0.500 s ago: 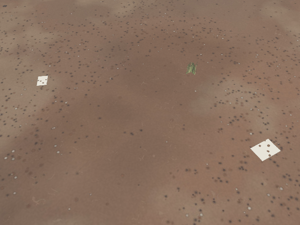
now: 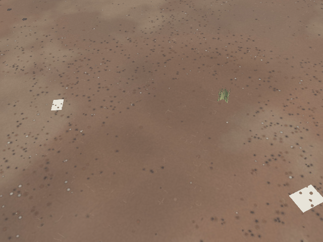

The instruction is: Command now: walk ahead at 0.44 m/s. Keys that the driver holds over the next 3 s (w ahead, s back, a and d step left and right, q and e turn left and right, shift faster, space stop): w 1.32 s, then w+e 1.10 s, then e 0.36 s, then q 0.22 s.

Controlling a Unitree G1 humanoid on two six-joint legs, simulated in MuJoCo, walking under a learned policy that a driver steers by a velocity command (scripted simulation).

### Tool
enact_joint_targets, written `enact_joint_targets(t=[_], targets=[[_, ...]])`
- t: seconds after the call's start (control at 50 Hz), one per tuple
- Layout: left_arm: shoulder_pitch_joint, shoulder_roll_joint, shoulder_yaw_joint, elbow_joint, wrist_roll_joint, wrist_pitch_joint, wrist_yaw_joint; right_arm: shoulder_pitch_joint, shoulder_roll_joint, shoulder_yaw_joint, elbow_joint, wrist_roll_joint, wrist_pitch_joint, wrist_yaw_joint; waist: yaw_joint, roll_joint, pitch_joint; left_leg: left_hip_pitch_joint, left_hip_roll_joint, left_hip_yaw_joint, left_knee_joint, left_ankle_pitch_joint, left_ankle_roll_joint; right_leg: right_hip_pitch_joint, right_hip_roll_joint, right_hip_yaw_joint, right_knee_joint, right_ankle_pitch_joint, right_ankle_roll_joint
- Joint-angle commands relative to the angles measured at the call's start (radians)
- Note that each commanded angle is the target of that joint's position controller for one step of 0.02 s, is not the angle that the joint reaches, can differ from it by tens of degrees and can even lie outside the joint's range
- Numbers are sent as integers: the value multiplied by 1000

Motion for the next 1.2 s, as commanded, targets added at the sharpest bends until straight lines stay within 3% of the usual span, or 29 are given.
enact_joint_targets(t=[0.02, 0.08, 0.14, 0.18, 0.2, 0.22, 0.24, 0.26, 0.28, 0.3, 0.32, 0.36, 0.42, 0.5, 0.58, 0.68, 0.74, 0.76, 0.78, 0.8, 0.82, 0.84, 0.86, 0.88, 0.92, 0.96, 1.02, 1.12, 1.2], targets=[[28, 186, 32, -49, -2, -2, 16, -162, 0, 16, -96, 0, -12, 12, 6, -104, 163, -65, -22, 33, -195, 100, -20, -98, -246, 137, -125, 269, -135], [61, 190, 39, -42, -16, -2, 17, -238, -16, 20, -126, 6, -16, 26, 11, -109, 187, -33, -39, 35, -296, 130, 1, -57, -275, 118, -122, 275, -131], [42, 205, 50, -47, -19, 6, 17, -238, -48, 11, -143, 6, -26, 41, -31, -122, 156, 35, -65, 36, -362, 81, 47, 38, -306, 91, -38, 453, -105], [10, 229, 58, -58, -9, 17, 16, -80, -109, -21, -107, 6, -28, 38, -130, -163, 28, 270, -132, 78, -350, 32, 86, 57, -292, 58, 172, 811, -79], [-7, 220, 53, -68, -4, 24, 14, 103, -152, -46, -51, 9, -23, 32, -217, -160, -77, 511, -152, 85, -351, 29, 114, -25, -246, 25, 389, 864, -49], [-3, 179, 36, -97, 10, 23, 11, 280, -237, -68, -13, -4, -17, 19, -264, -31, -216, 828, 53, -170, -348, -40, 179, -279, -180, -3, 734, 537, -15], [139, 9, -6, -98, -8, -3, -1, 327, -281, -69, 9, -25, -18, 30, -162, 258, -390, 1078, 284, -722, -552, -313, 339, -597, 24, 88, 1075, -256, 31], [51, 112, 17, -103, -38, -35, -6, 278, -186, -43, 5, -19, -23, 33, -186, 173, -324, 1019, 254, -794, -656, -359, 292, -701, -17, 214, 1198, -282, 5], [-55, 169, 33, -142, -60, -50, -7, 182, -140, -30, -6, -13, -28, 31, -162, 126, -163, 878, 231, -621, -654, -273, 242, -774, -68, 177, 1215, -206, -12], [-114, 182, 36, -157, -52, -55, 2, 84, -113, -18, -28, -15, -33, 33, -127, 10, -98, 710, 200, -478, -671, -121, 216, -724, -127, 159, 1165, -100, -18], [-134, 180, 47, -158, -35, -48, 11, 33, -90, -13, -32, -26, -38, 37, -90, -19, -56, 574, 162, -372, -693, -20, 199, -665, -165, 149, 1104, -40, -18], [-80, 141, 52, -148, -30, -16, 14, 25, -53, -2, -11, -36, -42, 42, -37, 23, -37, 460, 112, -261, -749, 14, 197, -570, -201, 153, 1034, -2, -21], [-146, 141, 59, -176, -23, 8, 18, 74, -90, -7, 20, -31, -45, 24, -29, 19, 31, 404, 96, -182, -812, 38, 217, -630, -218, 130, 923, 57, 2], [-314, 148, 65, -231, -10, 3, 12, 155, -119, -10, 38, -28, -32, -5, -69, 3, 70, 482, 86, -136, -833, 70, 200, -763, -214, 116, 682, 268, 35], [-461, 126, 54, -268, -16, -8, -5, 228, -134, -10, 56, -17, -23, -15, -119, 9, 88, 533, 63, -72, -832, 79, 167, -721, -163, 64, 455, 401, 38], [-581, 132, 44, -323, -26, -21, -36, 305, -143, -18, 93, -11, 1, -20, -148, 15, 118, 713, 129, -76, -754, 132, 161, -763, -136, 60, 334, 309, 13], [-512, 176, 58, -321, -28, -30, -47, 270, -166, -28, 87, -9, 14, -24, -87, 52, 63, 766, 147, -69, -643, 390, 132, -619, -91, 30, 296, 200, -30], [-406, 207, 76, -293, -26, -31, -45, 242, -170, -29, 81, -10, 19, -23, -24, 61, -4, 750, 119, -40, -520, 569, 114, -461, -52, -2, 281, 198, -53], [-224, 260, 102, -237, -23, -30, -38, 229, -145, -18, 70, -15, 22, -23, 54, 47, -118, 654, 62, 1, -309, 595, 82, -199, -56, 8, 294, 224, -88], [-40, 346, 122, -204, -10, -24, -26, 249, -107, 0, 43, -37, 18, -22, 94, -106, -279, 417, -12, 48, 40, 239, 44, 119, -279, 278, 309, 218, -158], [-18, 372, 122, -186, -2, -24, -37, 379, 33, 36, 51, -20, -7, -7, 11, -358, -393, 46, -193, -41, 330, -456, -1, 395, -463, 770, 151, 21, -311], [-57, 269, 95, -195, -12, -26, -39, 295, -92, 11, 54, 7, -30, -4, 42, -233, -316, -63, -130, -146, 433, -458, 22, 341, -421, 754, 101, -63, -259], [-149, 225, 81, -215, -15, -27, -35, 195, -137, -1, 22, 23, -44, -2, 29, -179, -177, -109, -80, -116, 426, -360, 38, 200, -389, 588, 88, 6, -212], [-232, 207, 72, -233, -9, -27, -36, 148, -131, -2, 14, 17, -45, -10, -6, -79, -108, -60, -26, -90, 378, -264, 35, 45, -355, 471, 60, 126, -191], [-282, 163, 59, -232, 8, -30, -42, 153, -104, -13, 16, -4, -23, -16, -66, -85, -47, 44, 27, -88, 284, -176, 28, -133, -292, 332, 0, 231, -174], [-256, 170, 61, -211, 3, -35, -41, 177, -65, -11, 21, -5, 0, -19, -85, -96, -24, 70, 38, -74, 226, -156, 16, -190, -271, 270, -44, 272, -187], [-210, 212, 70, -190, 1, -34, -23, 80, -69, -16, -15, -17, 12, -23, -76, -78, 26, -29, 49, -64, 96, -45, -15, -191, -271, 217, -82, 326, -195], [-140, 220, 69, -167, -8, -19, -4, -92, -45, -8, -66, -18, 2, -10, -28, -89, 62, -36, 13, -26, -204, 193, -27, -156, -227, 125, -98, 319, -151], [-67, 227, 72, -133, -16, -8, -1, -210, -41, 3, -103, -8, -5, 8, 12, -90, 96, -37, -19, -3, -338, 202, -18, -59, -254, 113, -75, 297, -146]])
Next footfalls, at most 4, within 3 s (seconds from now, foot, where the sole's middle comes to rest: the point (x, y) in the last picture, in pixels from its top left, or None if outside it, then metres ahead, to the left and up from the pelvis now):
0.20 left None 0.32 0.15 -0.78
0.78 right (202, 215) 0.64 -0.08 -0.78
1.36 left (153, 153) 0.96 0.16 -0.78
1.92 right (205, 116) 1.23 -0.11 -0.78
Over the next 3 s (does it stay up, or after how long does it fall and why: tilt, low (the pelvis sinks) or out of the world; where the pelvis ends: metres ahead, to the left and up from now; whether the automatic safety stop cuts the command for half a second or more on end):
stays up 1.49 -0.17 -0.01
